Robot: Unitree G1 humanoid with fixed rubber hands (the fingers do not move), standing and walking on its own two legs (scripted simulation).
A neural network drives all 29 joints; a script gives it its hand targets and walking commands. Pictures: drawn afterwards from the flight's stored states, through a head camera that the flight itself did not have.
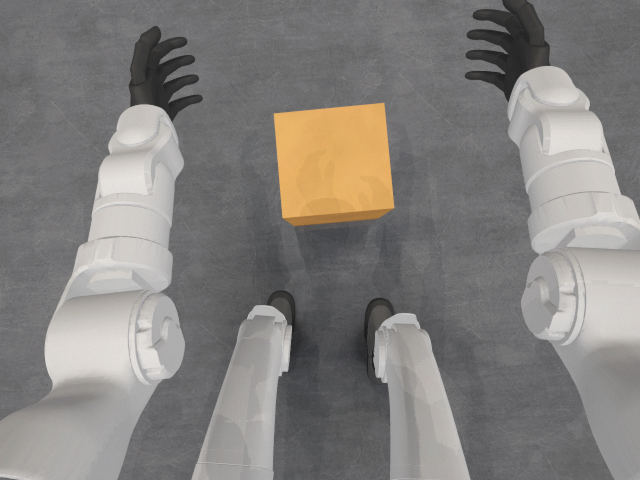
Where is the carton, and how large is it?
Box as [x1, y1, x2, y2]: [274, 103, 393, 225]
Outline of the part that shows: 383,103 274,113 282,217 293,225 377,218 393,208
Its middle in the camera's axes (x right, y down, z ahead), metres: +0.03 -0.14 +0.86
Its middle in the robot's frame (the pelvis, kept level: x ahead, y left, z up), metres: +0.51 +0.02 -0.52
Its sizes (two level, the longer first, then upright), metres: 0.210 0.200 0.250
